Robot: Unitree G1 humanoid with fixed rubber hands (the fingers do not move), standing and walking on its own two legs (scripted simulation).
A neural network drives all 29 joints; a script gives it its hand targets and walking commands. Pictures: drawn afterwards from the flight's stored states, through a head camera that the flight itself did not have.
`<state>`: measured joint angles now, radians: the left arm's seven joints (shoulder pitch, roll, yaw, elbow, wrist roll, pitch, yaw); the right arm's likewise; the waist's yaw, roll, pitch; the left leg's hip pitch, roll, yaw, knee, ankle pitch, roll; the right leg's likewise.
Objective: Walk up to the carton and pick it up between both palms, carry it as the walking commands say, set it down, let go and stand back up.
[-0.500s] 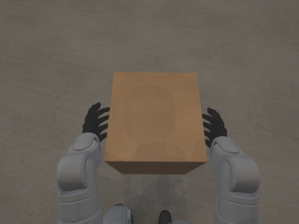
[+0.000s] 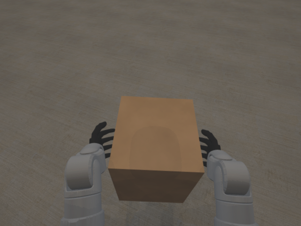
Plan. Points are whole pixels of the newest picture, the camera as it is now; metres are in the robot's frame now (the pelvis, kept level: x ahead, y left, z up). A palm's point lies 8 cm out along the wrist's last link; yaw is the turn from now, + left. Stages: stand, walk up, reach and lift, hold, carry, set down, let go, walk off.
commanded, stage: carry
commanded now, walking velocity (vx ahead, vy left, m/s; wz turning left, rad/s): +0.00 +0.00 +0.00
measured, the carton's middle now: (154, 152) +0.33 +0.01 +0.01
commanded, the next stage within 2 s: none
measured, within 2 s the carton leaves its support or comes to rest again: neither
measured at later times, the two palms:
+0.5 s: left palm (92, 175) +0.22 +0.15 +0.08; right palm (216, 181) +0.22 -0.13 +0.06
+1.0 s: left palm (88, 174) +0.23 +0.17 +0.07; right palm (208, 184) +0.22 -0.12 +0.05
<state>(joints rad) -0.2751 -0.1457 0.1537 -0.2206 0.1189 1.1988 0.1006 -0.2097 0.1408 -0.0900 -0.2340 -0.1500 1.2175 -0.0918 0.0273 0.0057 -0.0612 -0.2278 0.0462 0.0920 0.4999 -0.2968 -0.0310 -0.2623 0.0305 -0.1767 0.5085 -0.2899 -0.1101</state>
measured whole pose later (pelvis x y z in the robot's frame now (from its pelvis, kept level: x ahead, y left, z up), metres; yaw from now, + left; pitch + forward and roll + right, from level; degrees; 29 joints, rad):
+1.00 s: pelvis -0.06 +0.03 +0.00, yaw +0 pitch +2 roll +1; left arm -0.23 -0.14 0.14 0.05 0.17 0.86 0.06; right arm -0.17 0.13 -0.11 0.01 -0.19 0.90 -0.07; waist 0.00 0.02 -0.09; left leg -0.31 0.02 0.10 0.48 -0.20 0.02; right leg -0.33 0.00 -0.18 0.47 -0.17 -0.09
